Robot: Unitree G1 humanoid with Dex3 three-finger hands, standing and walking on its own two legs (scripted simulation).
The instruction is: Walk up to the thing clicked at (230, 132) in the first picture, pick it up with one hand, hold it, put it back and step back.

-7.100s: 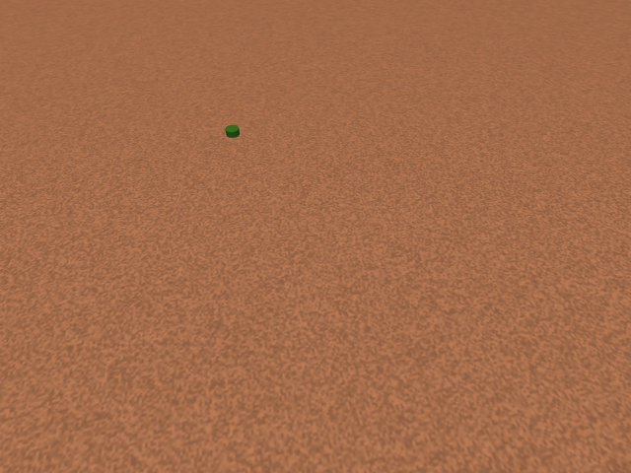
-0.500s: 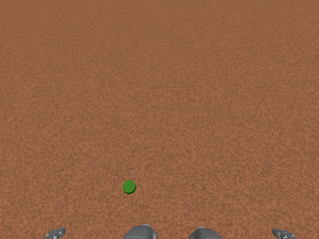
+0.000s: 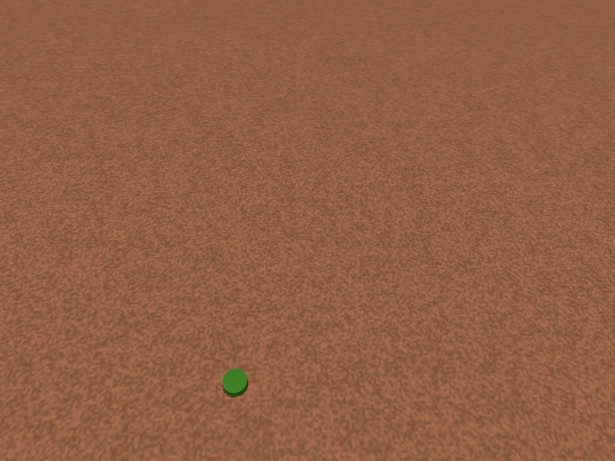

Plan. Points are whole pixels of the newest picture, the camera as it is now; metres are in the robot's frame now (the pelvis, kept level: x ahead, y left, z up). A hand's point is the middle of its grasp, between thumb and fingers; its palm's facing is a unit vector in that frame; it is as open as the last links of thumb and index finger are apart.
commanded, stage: walk up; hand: left
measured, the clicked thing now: (235, 382) +0.48 +0.23 -0.75
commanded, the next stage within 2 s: none
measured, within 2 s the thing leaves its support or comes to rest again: neither
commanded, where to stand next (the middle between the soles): +0.12 -0.01 m, yaw +0 degrees
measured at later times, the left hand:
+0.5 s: hand out of the picture +0.11 +0.25 -0.15, palm faces +0.03 -0.95 -0.32, open 7.4 cm
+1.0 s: hand out of the picture +0.11 +0.24 -0.14, palm faces +0.02 -0.95 -0.31, open 7.4 cm
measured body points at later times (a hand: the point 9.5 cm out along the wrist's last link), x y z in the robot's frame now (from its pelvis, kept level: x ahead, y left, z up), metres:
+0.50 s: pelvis +0.03 -0.01 +0.01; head +0.05 -0.01 +0.46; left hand +0.11 +0.29 -0.12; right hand +0.11 -0.32 -0.12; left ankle -0.01 +0.14 -0.73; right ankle +0.07 -0.13 -0.73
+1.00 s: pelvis +0.02 -0.01 +0.01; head +0.04 -0.01 +0.46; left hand +0.11 +0.29 -0.12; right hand +0.09 -0.32 -0.12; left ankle -0.01 +0.14 -0.73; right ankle +0.07 -0.13 -0.73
